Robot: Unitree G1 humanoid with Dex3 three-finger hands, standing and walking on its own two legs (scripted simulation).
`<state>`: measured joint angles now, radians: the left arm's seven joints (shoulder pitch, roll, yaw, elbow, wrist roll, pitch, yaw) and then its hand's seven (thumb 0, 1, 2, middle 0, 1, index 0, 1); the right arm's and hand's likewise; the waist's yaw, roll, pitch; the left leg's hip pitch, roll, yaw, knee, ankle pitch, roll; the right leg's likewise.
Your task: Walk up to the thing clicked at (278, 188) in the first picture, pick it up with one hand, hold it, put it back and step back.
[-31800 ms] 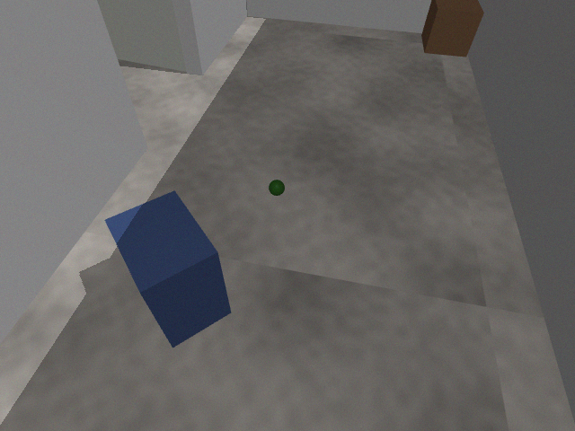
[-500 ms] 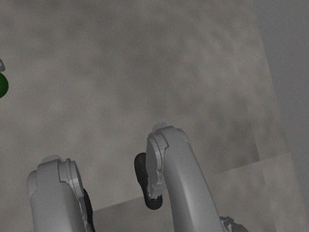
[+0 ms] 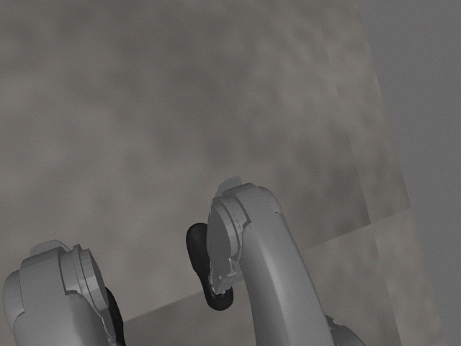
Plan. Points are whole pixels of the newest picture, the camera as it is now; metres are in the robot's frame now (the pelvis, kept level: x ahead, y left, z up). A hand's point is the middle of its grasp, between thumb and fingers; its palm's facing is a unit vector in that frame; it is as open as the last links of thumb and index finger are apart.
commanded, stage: rest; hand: left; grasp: from above
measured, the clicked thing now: out of the picture +0.52 +0.28 -0.23
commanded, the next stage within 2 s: open in 1.28 s
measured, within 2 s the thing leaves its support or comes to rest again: rests again in 1.72 s
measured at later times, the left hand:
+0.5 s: hand out of the picture +0.51 +0.27 -0.23, palm faces -0.44 -0.09 -0.90, open 9.7 cm
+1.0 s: hand out of the picture +0.51 +0.27 -0.25, palm faces -0.45 -0.09 -0.89, open 9.7 cm
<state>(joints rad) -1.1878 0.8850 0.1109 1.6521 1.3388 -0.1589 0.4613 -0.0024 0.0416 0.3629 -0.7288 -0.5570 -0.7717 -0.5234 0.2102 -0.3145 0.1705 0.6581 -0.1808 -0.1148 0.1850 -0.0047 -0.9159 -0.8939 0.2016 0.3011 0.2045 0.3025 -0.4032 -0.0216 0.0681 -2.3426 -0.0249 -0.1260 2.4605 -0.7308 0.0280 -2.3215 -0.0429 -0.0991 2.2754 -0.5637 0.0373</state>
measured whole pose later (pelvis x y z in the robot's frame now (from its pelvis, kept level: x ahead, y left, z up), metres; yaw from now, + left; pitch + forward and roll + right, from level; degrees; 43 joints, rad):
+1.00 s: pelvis -0.01 +0.00 -0.01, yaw -4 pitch +31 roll -15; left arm -1.22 1.05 0.12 1.72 1.36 -0.18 0.52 0.00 0.04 0.38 -0.71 -0.57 -0.75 -0.54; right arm 0.20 -0.38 0.29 0.59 -0.22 -0.19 0.23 -0.01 -0.92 -0.90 0.20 0.30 0.20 0.30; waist -0.46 -0.11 0.19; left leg -2.34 -0.02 -0.19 2.52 -0.73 0.03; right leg -2.29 -0.02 -0.16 2.27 -0.53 0.05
